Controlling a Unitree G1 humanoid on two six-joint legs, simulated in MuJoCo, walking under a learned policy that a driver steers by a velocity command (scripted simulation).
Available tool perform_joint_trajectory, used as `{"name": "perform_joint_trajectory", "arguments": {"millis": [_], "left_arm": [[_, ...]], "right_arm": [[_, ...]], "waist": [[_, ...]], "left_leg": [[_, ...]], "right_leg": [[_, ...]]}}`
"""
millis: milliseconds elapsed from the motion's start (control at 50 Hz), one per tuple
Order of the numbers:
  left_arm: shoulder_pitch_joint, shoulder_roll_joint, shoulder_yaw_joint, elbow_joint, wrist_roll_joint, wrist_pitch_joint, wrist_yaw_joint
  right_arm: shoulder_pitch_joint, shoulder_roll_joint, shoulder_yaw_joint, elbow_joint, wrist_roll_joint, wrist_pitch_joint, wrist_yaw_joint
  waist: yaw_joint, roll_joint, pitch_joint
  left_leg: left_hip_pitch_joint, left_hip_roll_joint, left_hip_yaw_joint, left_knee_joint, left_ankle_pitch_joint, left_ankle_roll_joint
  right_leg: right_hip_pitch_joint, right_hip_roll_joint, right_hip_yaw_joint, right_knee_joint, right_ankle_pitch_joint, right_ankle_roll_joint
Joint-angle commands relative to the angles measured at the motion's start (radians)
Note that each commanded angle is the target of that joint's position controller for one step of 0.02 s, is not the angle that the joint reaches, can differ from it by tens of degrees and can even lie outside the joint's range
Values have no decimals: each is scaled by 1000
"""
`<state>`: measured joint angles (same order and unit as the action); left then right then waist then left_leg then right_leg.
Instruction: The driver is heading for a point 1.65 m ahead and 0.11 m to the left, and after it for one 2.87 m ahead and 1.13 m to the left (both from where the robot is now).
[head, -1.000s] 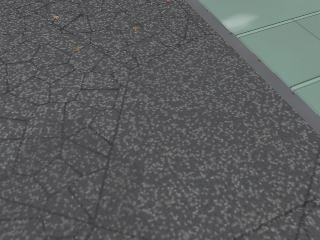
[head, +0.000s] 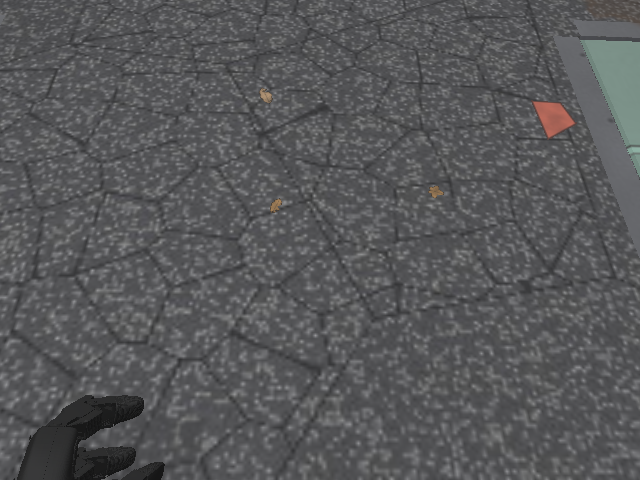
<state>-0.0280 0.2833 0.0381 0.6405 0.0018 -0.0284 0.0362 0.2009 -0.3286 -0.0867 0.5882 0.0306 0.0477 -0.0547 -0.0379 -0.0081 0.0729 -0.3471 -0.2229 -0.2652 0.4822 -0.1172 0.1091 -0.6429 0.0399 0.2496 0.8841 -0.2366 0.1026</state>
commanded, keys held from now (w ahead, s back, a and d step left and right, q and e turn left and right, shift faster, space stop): q+shift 0.30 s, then e+shift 0.70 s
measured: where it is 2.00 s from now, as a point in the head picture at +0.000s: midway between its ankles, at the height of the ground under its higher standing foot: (265, 474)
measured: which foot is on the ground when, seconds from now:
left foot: down 0.00-0.18, up 0.20-0.54, down 0.56-0.94, up 0.96-1.00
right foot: up 0.00-0.16, down 0.18-0.58, up 0.60-0.92, down 0.94-1.00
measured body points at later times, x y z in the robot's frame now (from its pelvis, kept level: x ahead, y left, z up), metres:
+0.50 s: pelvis +0.07 -0.07 +0.00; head +0.11 -0.06 +0.45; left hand +0.11 +0.22 -0.11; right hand +0.32 -0.26 -0.09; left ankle +0.02 +0.06 -0.70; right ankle +0.17 -0.17 -0.74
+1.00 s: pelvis +0.07 -0.10 -0.01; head +0.12 -0.12 +0.43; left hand +0.26 +0.18 -0.09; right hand +0.23 -0.39 -0.12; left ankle +0.01 +0.05 -0.69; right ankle +0.09 -0.20 -0.74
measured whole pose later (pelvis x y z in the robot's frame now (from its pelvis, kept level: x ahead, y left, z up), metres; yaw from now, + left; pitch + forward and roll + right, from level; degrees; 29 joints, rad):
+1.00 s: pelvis +0.07 -0.10 -0.01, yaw -3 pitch +3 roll +0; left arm 0.16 0.32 0.09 0.59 -0.01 0.05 -0.02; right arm 0.13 -0.31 -0.10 0.67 -0.01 0.00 -0.02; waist 0.00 0.04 0.05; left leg -0.38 0.12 0.08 0.96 -0.54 -0.07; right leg -0.40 0.01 -0.04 0.66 -0.32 -0.05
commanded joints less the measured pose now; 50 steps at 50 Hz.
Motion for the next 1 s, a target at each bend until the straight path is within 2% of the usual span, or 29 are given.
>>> {"name": "perform_joint_trajectory", "arguments": {"millis": [20, 120, 160, 180, 200, 220, 240, 260, 280, 320, 380, 440, 480, 540, 560, 580, 600, 620, 660, 680, 720, 780, 840, 900, 920, 940, 960, 980, 1000], "left_arm": [[-13, 85, 35, -51, -2, -16, 0], [-7, 123, 58, -35, -1, -51, -19], [47, 132, 71, -10, -11, -55, -26], [58, 141, 75, -6, -9, -51, -25], [55, 186, 80, -33, 4, -33, -16], [108, 195, 83, -28, 40, -22, -18], [94, 158, 82, -43, 30, -21, -12], [57, 117, 71, -54, 20, -11, -1], [41, 100, 62, -67, 13, 4, 11], [54, 115, 54, -61, 15, 21, 24], [129, 126, 52, -21, 19, 33, 12], [99, 106, 42, -9, 1, 35, -17], [134, 149, 56, 2, -15, 40, -31], [172, 179, 68, 10, -44, 44, -28], [179, 151, 61, 9, -45, 36, -27], [158, 80, 45, -26, -37, 21, -32], [133, 107, 53, -39, -37, 10, -31], [147, 165, 79, -24, -31, 15, -28], [254, 143, 90, 31, -35, 54, -14], [265, 131, 89, 32, -31, 71, -11], [229, 100, 77, 0, -32, 83, -16], [156, 60, 54, -61, -30, 81, -45], [160, 78, 55, -93, -28, 82, -70], [200, 107, 74, -99, -31, 100, -77], [241, 114, 84, -89, -31, 103, -71], [315, 159, 108, -69, -25, 101, -54], [381, 315, 150, -82, -25, 92, -32], [353, 354, 144, -114, 17, 61, -41], [344, 287, 126, -113, 16, 37, -53]], "right_arm": [[2, -141, -47, -87, -6, 7, -12], [-28, -136, -48, -119, -9, 7, 2], [-54, -127, -43, -131, -2, 9, 10], [-3, -83, -29, -121, 0, 10, 17], [85, -29, -12, -107, -14, 8, 24], [70, -123, -34, -150, -4, -1, 36], [63, -205, -55, -127, -5, -6, 41], [53, -222, -63, -103, 2, 1, 42], [61, -204, -60, -79, 0, 14, 36], [43, -138, -32, -90, -8, 19, 35], [4, -55, 5, -101, -21, -2, 24], [17, 4, 32, -71, -44, -17, 26], [16, -24, 20, -51, -38, -21, 27], [76, -56, 0, -18, -27, -27, 26], [112, -98, -12, -15, -33, -27, 19], [125, -194, -37, -6, -65, -18, 11], [90, -181, -41, -9, -88, -18, 16], [47, -116, -19, -34, -97, -30, 14], [-94, -47, 1, -56, -64, -47, 6], [-115, -38, 4, -56, -50, -53, 3], [-99, -40, 0, -41, -50, -49, -2], [-50, -70, -16, -18, -51, -37, -7], [-49, -126, -40, -5, -39, -36, 7], [-72, -135, -50, 7, -7, -51, 28], [-75, -121, -50, 16, 2, -55, 34], [-18, -88, -44, 43, -2, -61, 43], [-29, -37, -28, 0, -45, -67, 45], [-134, -19, -14, -65, -63, -73, 36], [-190, -69, -25, -58, -48, -72, 31]], "waist": [[4, 140, -193], [2, 179, -181], [29, 162, -174], [11, 56, -205], [-31, -131, -250], [-27, -275, -240], [-11, -215, -207], [-3, -163, -171], [1, -103, -153], [22, -69, -105], [55, -96, -146], [45, -150, -177], [63, -198, -146], [20, -180, -139], [8, -134, -169], [18, 134, -173], [-6, 287, -159], [-3, 212, -140], [65, 171, -112], [66, 175, -93], [49, 160, -75], [1, 158, -105], [0, 171, -128], [32, 172, -131], [59, 150, -138], [84, 49, -168], [89, -260, -178], [107, -343, -276], [145, -177, -281]], "left_leg": [[182, 219, -271, -70, 150, 31], [206, 224, -383, 9, 210, 39], [142, 176, -385, 66, 65, 8], [53, 114, -316, 184, -277, -29], [-97, 13, -150, 410, -576, -73], [-231, 14, -31, 602, -609, -122], [-266, 99, 13, 714, -516, -169], [-292, 140, 40, 761, -423, -183], [-289, 162, 67, 816, -357, -191], [-276, 179, 154, 849, -295, -197], [-218, 181, 191, 696, -336, -202], [-49, 219, 217, 380, -377, -194], [13, 191, 247, 215, -318, -193], [185, 162, 238, -100, -136, -123], [316, 254, 179, -104, -88, -83], [369, 461, 2, -94, 4, 25], [265, 618, -128, -166, 132, 152], [228, 634, -106, -176, 230, 182], [217, 523, 68, -149, 251, 95], [217, 508, 121, -146, 278, 80], [222, 482, 199, -150, 266, 78], [287, 507, 247, -126, 255, 90], [263, 550, 281, -100, 301, 89], [248, 572, 322, -20, 298, 42], [208, 555, 367, 58, 266, -1], [119, 490, 431, 222, 192, -67], [-217, 358, 486, 568, -297, -175], [-415, 211, 285, 786, -605, -209], [-432, 239, 185, 841, -567, -190]], "right_leg": [[43, 47, -49, -91, 47, -1], [179, 54, -29, -317, 27, -32], [341, 30, -54, -498, 146, -53], [498, -81, -2, -560, 263, -104], [654, -297, 174, -501, 480, -209], [606, -443, 369, -546, 489, -360], [569, -435, 345, -548, 404, -387], [539, -361, 223, -546, 250, -347], [502, -297, 128, -549, 148, -303], [415, -246, 24, -576, 207, -299], [463, -222, -19, -573, 298, -333], [438, -197, -29, -570, 207, -317], [424, -198, 29, -564, 146, -318], [360, -184, 109, -526, 121, -269], [259, -158, 95, -479, 38, -213], [75, -50, -70, -298, -124, -135], [16, 10, -213, -85, -331, -87], [11, -24, -187, 147, -361, -55], [-15, -43, -184, 311, -261, -25], [-38, -59, -187, 345, -209, -8], [-47, -79, -230, 291, -129, 15], [-2, -111, -265, 95, -101, 16], [122, -104, -321, -48, -131, -23], [229, -78, -360, -207, -81, -75], [322, -53, -371, -306, -5, -103], [486, -32, -316, -412, 145, -151], [720, -264, 61, -449, 658, -276], [729, -432, 386, -496, 666, -501], [725, -406, 299, -524, 558, -486]]}}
